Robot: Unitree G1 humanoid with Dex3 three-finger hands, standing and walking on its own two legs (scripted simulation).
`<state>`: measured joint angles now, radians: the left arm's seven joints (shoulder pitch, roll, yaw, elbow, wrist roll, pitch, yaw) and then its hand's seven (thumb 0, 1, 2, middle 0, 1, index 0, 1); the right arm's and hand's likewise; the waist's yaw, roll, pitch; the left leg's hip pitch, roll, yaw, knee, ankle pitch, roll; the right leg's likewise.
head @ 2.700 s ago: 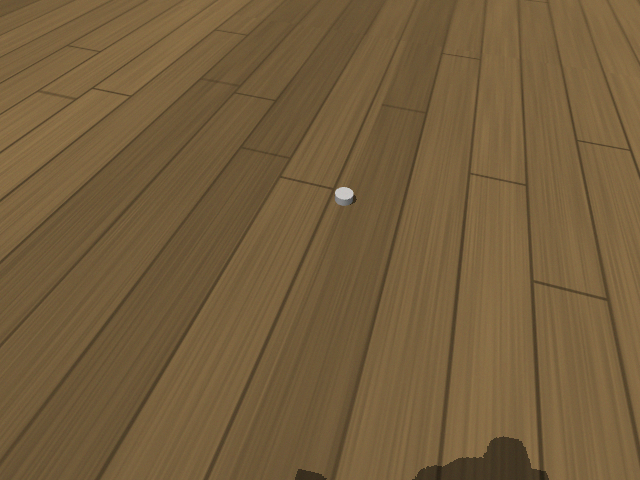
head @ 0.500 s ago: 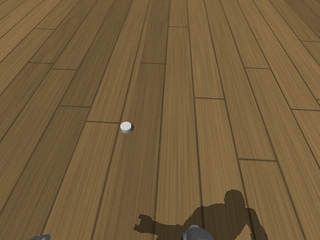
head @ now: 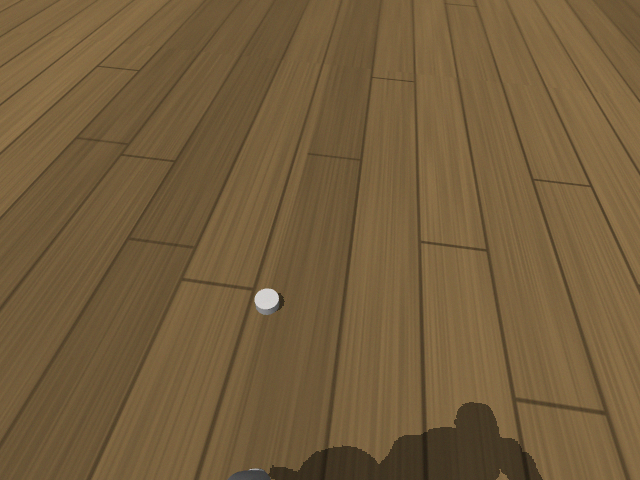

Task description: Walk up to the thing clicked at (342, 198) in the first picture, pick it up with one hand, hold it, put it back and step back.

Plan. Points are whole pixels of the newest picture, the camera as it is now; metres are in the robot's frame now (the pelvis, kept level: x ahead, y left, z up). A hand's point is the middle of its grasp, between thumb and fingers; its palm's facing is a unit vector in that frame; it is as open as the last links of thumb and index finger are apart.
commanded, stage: walk up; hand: left
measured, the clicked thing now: (267, 301) +0.78 +0.23 -0.74
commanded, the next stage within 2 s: none
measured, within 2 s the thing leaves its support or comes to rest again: neither
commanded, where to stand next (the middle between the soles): +0.37 +0.02 m, yaw -1 degrees
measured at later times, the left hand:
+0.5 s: hand (153, 388) +0.25 +0.27 -0.11, palm faces -0.03 -0.91 -0.42, open 7.3 cm
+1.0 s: hand (148, 341) +0.34 +0.32 -0.15, palm faces -0.07 -0.93 -0.36, open 7.4 cm
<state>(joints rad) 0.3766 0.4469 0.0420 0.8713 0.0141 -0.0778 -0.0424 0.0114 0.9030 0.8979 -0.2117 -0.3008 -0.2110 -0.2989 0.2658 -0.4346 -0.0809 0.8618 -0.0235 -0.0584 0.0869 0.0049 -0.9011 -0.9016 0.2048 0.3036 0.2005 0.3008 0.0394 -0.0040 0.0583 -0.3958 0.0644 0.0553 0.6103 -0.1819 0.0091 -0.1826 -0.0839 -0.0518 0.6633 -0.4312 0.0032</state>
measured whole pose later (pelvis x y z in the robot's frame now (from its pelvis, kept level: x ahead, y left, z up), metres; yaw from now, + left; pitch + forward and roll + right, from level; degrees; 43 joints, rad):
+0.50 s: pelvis +0.17 -0.01 +0.01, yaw +0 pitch -3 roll +0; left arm 0.27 0.39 0.03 0.85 0.01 -0.10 -0.04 0.01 0.91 0.90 -0.21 -0.30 -0.21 -0.30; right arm 0.32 -0.44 -0.05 0.86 0.00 -0.02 0.05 0.01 -0.90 -0.90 0.20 0.30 0.20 0.30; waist 0.00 0.07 0.09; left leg -0.40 0.04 0.00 1.05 -0.45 0.03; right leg -0.32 -0.04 -0.08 0.60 -0.23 -0.03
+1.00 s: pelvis +0.28 +0.04 +0.01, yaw -1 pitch -2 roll -1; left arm 0.26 0.42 0.03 0.94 0.01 -0.02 -0.01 0.01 0.91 0.90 -0.21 -0.30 -0.21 -0.30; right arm 0.24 -0.39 -0.03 0.87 -0.01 -0.05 0.02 0.00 -0.90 -0.90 0.21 0.30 0.20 0.30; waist 0.00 -0.04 0.10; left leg -0.33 0.04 0.07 0.63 -0.27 0.02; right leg -0.40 -0.06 -0.02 0.79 -0.39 -0.02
